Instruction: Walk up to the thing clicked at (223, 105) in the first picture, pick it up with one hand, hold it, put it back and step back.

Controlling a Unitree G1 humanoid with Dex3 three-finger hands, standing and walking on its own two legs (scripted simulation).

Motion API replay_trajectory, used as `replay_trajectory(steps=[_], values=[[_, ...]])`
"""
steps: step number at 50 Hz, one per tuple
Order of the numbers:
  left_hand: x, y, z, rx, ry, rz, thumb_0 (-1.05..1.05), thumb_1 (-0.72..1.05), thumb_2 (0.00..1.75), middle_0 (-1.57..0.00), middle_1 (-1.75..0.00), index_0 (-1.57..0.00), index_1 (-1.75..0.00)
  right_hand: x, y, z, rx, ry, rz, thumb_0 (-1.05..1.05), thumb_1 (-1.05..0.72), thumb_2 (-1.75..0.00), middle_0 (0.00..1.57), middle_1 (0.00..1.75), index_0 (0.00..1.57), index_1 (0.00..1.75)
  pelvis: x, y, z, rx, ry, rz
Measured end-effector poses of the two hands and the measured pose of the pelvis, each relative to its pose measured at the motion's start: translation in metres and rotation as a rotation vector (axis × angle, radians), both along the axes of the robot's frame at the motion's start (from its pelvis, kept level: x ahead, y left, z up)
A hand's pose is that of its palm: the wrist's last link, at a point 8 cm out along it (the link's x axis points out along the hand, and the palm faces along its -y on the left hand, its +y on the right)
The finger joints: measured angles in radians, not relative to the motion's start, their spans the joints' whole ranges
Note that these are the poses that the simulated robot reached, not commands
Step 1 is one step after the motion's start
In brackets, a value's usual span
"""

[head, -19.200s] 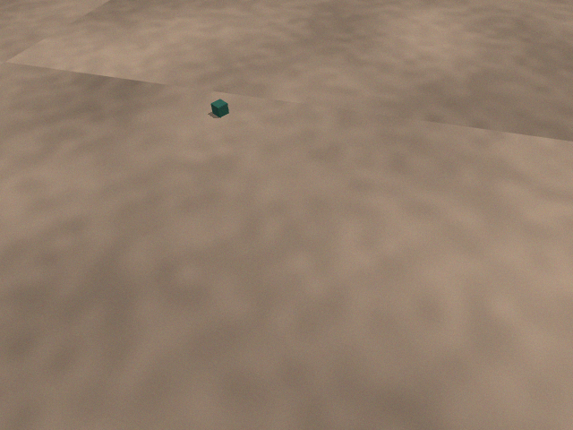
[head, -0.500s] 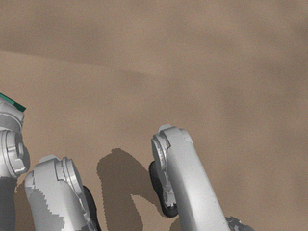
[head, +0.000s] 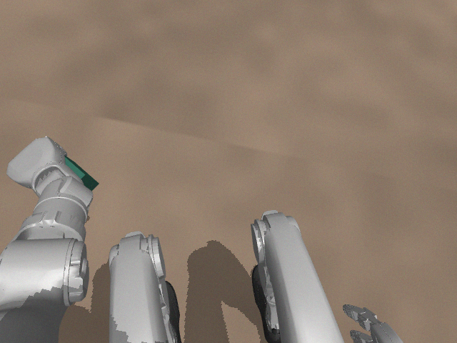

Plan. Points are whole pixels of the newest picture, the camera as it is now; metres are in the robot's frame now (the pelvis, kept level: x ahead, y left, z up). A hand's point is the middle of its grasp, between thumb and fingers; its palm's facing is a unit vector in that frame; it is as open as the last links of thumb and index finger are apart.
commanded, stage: lift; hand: left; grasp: from above
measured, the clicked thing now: (65, 181) +0.44 +0.29 -0.14
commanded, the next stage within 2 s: hold in 1.14 s
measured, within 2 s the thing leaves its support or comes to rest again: neither
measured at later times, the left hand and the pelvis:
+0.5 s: hand out of the picture +0.38 +0.26 +0.11, palm faces -0.29 -0.33 -0.90, open 10.3 cm; pelvis +0.03 -0.01 +0.19, yaw +3 degrees
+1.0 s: hand out of the picture +0.39 +0.25 +0.23, palm faces -0.31 -0.34 -0.89, open 10.3 cm; pelvis +0.08 +0.00 +0.31, yaw +5 degrees
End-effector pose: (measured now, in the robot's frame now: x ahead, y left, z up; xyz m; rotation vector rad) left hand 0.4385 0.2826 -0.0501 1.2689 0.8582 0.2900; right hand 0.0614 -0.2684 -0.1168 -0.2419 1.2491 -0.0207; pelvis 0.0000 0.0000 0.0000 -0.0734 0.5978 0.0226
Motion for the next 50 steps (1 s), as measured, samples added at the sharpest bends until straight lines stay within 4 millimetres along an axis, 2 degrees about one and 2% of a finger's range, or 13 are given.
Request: replay_trajectory(steps=[7, 14, 22, 28, 37, 50], values=[[-0.023, -0.003, 0.053, 0.001, 0.005, -0.004, -0.01, -0.06, 0.52, -0.67, -0.59, -0.69, -0.57, 0.021, 0.001, 0.044, -0.029, -0.067, -0.025, 0.01, -0.93, -0.9, 0.19, 0.3, 0.2, 0.3, 0.0, -0.002, 0.046, 0.007, -0.014, 0.009], [-0.042, -0.009, 0.113, -0.008, 0.017, -0.021, -0.01, -0.07, 0.53, -0.69, -0.58, -0.71, -0.56, 0.048, 0.002, 0.097, -0.057, -0.138, -0.062, 0.01, -0.92, -0.9, 0.2, 0.3, 0.2, 0.3, 0.006, -0.004, 0.1, 0.018, -0.061, 0.018], [-0.058, -0.014, 0.187, -0.018, 0.032, -0.017, -0.01, -0.07, 0.53, -0.69, -0.58, -0.71, -0.56, 0.078, 0.008, 0.167, -0.066, -0.203, -0.093, 0.01, -0.92, -0.9, 0.2, 0.3, 0.2, 0.3, 0.022, -0.006, 0.169, 0.032, -0.143, 0.031], [-0.059, -0.016, 0.235, -0.022, 0.05, 0.008, -0.01, -0.07, 0.52, -0.69, -0.59, -0.71, -0.56, 0.094, 0.009, 0.217, -0.077, -0.234, -0.103, 0.01, -0.91, -0.9, 0.2, 0.3, 0.2, 0.3, 0.039, -0.007, 0.215, 0.04, -0.2, 0.043], [-0.053, -0.023, 0.281, -0.03, 0.068, 0.018, -0.01, -0.06, 0.52, -0.67, -0.59, -0.7, -0.57, 0.102, 0.009, 0.267, -0.092, -0.227, -0.106, 0.01, -0.91, -0.9, 0.2, 0.3, 0.2, 0.3, 0.06, -0.006, 0.264, 0.052, -0.269, 0.055], [-0.047, -0.023, 0.333, -0.029, 0.063, 0.024, -0.01, -0.06, 0.52, -0.68, -0.59, -0.7, -0.57, 0.096, 0.015, 0.306, -0.069, -0.172, -0.118, 0.01, -0.9, -0.89, 0.2, 0.3, 0.2, 0.3, 0.08, -0.002, 0.31, 0.073, -0.359, 0.055]])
